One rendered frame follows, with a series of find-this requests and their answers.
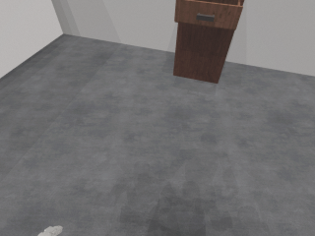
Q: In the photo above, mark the left robot hand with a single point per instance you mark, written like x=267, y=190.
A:
x=51, y=231

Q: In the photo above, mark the handle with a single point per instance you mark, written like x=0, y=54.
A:
x=203, y=17

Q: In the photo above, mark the cabinet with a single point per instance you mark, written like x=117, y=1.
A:
x=200, y=51

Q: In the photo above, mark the drawer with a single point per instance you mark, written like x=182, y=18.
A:
x=227, y=13

